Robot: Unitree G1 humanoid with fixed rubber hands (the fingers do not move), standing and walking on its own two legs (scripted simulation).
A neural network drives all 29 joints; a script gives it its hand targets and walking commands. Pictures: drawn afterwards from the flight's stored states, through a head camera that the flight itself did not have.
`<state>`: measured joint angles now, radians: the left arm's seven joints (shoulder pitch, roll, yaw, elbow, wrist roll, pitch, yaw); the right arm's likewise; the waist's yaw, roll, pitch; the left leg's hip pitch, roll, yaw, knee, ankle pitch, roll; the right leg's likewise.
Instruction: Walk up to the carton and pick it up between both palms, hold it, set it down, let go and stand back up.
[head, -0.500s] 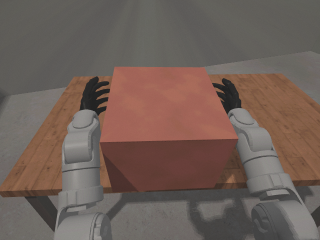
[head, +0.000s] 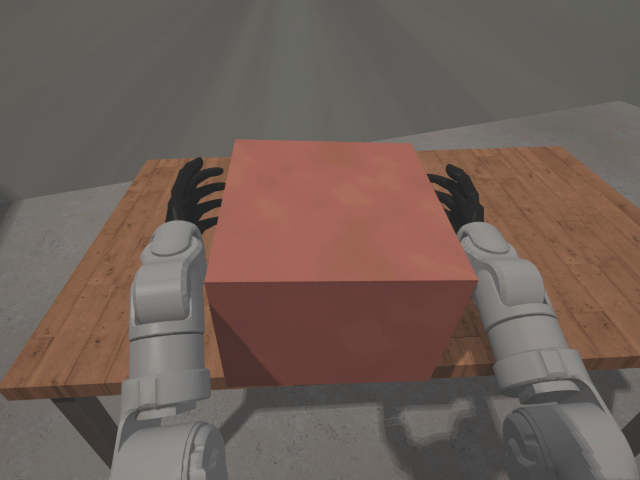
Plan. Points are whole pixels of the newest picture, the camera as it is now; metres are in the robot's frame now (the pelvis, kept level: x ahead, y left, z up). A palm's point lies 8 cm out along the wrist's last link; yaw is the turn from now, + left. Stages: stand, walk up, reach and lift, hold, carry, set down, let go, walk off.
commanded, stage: hold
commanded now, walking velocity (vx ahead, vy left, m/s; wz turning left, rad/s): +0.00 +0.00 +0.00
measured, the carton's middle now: (327, 254) +0.36 +0.00 +0.15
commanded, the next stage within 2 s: none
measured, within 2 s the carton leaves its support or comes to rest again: neither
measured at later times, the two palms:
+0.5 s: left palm (180, 228) +0.35 +0.17 +0.21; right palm (456, 225) +0.36 -0.16 +0.19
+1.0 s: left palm (178, 228) +0.35 +0.17 +0.21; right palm (458, 222) +0.36 -0.16 +0.19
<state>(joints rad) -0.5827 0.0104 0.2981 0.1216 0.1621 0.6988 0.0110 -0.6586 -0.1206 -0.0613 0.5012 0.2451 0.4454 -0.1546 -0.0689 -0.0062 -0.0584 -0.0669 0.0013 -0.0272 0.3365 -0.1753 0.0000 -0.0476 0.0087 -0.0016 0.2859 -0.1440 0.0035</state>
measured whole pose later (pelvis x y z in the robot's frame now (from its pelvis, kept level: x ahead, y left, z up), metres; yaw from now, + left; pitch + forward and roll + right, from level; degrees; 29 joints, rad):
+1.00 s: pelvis +0.00 +0.00 +0.00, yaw +0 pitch -6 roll -1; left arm -0.57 0.02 0.31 0.09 0.17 0.70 0.01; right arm -0.68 -0.12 -0.05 0.50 0.25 0.45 -0.16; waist -0.06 -0.02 -0.05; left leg -0.07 0.00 -0.03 0.33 -0.17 0.00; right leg -0.05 0.01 0.00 0.28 -0.14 0.00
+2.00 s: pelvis +0.00 +0.00 +0.00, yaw +0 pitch -5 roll -1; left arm -0.56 0.02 0.29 0.10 0.16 0.71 0.02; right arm -0.64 -0.12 -0.05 0.48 0.25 0.46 -0.16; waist -0.08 -0.01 -0.07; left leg -0.07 0.00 -0.04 0.35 -0.19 0.00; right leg -0.04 0.01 0.00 0.27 -0.15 0.01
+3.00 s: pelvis +0.01 +0.00 +0.00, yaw +0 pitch -5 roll -1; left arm -0.55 0.01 0.30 0.08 0.15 0.72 0.02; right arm -0.64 -0.12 -0.03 0.47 0.28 0.47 -0.17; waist -0.07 -0.01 -0.08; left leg -0.06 0.00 -0.04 0.34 -0.19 0.00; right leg -0.04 0.01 0.01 0.28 -0.15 0.00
